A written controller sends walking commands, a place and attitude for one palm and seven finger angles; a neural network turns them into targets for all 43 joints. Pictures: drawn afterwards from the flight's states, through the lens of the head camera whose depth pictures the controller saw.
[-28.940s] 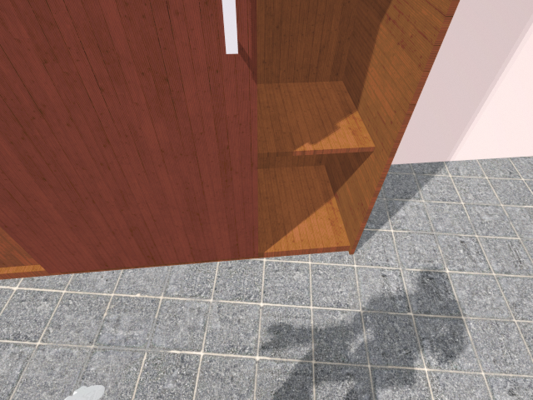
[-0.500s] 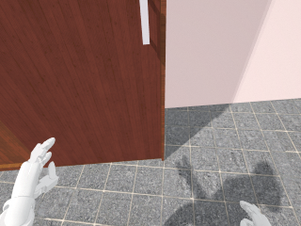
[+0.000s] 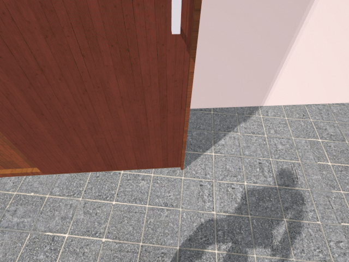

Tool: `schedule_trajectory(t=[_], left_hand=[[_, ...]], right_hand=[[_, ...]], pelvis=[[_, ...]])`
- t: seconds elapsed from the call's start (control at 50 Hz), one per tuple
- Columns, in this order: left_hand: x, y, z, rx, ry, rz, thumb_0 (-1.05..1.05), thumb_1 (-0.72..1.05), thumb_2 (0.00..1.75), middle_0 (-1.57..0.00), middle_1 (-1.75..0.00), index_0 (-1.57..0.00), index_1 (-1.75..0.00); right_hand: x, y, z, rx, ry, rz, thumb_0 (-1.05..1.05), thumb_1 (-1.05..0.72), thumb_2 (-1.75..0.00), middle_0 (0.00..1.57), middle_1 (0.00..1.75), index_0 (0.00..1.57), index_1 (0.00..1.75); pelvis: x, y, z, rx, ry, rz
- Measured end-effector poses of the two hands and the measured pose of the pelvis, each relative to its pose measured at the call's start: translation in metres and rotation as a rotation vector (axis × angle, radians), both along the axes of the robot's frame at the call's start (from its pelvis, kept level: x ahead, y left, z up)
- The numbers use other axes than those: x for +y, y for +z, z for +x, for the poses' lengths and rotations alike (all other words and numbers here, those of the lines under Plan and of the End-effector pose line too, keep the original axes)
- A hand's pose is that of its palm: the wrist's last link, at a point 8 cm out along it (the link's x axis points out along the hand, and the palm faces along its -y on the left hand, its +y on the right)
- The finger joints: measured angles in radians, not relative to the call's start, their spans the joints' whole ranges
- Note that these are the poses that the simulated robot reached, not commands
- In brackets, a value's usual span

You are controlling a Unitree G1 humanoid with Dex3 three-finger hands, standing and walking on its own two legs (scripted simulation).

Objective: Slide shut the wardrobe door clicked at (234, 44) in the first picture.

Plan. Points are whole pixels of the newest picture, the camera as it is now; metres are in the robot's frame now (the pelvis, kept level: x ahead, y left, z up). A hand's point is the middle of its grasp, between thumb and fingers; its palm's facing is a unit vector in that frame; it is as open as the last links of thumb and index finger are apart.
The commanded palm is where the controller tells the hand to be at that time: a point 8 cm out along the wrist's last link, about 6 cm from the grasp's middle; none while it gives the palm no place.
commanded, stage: let the arm hang, fingers relaxed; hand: left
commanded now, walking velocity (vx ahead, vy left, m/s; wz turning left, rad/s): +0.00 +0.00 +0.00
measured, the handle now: out of the picture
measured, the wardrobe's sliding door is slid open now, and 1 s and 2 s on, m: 0.00 0.00 0.00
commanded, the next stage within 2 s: look to check the result in 0.50 s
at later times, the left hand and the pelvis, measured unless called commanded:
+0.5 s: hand out of the picture +0.07 +0.18 -0.17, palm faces -0.01 -0.98 -0.21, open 7.3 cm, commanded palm none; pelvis +0.01 +0.00 +0.00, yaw -1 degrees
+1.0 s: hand out of the picture +0.09 +0.23 -0.15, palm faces -0.02 -0.95 -0.32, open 7.4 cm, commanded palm none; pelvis +0.03 -0.01 +0.01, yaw -1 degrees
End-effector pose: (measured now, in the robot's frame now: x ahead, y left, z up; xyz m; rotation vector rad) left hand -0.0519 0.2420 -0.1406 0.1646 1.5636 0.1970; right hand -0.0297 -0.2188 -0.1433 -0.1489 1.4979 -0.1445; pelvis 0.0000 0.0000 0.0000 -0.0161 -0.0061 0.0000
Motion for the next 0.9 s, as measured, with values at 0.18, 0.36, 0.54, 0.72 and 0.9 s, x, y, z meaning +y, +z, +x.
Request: schedule_trajectory(t=[0.18, 0.36, 0.54, 0.72, 0.9], left_hand=[[0.001, 0.002, 0.037, -0.093, -0.029, 0.013, 0.00, 0.91, 0.89, -0.20, -0.30, -0.20, -0.30], [-0.013, 0.000, 0.092, -0.222, -0.073, -0.021, 0.00, 0.91, 0.89, -0.20, -0.30, -0.20, -0.30], [-0.009, 0.004, 0.119, -0.269, -0.097, -0.010, 0.00, 0.91, 0.89, -0.21, -0.30, -0.20, -0.30], [0.011, 0.013, 0.123, -0.255, -0.103, 0.047, 0.00, 0.91, 0.89, -0.21, -0.30, -0.20, -0.30], [0.026, 0.021, 0.130, -0.257, -0.113, 0.089, 0.00, 0.91, 0.89, -0.21, -0.30, -0.20, -0.30]], right_hand=[[0.003, -0.006, 0.030, -0.084, -0.002, 0.012, 0.01, -0.92, -0.89, 0.21, 0.30, 0.20, 0.30], [-0.016, 0.002, 0.057, -0.159, 0.002, -0.029, 0.01, -0.92, -0.90, 0.20, 0.30, 0.20, 0.30], [-0.030, 0.007, 0.070, -0.175, 0.010, -0.052, 0.00, -0.91, -0.90, 0.20, 0.30, 0.20, 0.30], [-0.048, 0.010, 0.079, -0.170, 0.022, -0.075, 0.00, -0.91, -0.90, 0.20, 0.30, 0.20, 0.30], [-0.069, 0.017, 0.098, -0.195, 0.044, -0.112, 0.00, -0.91, -0.90, 0.20, 0.30, 0.20, 0.30]], pelvis=[[0.003, 0.001, 0.004, -0.004, -0.012, 0.011], [0.000, 0.002, 0.010, -0.014, -0.021, 0.015], [-0.004, 0.004, 0.016, -0.017, -0.022, 0.015], [-0.008, 0.006, 0.021, -0.020, -0.023, 0.014], [-0.012, 0.007, 0.024, -0.020, -0.022, 0.014]])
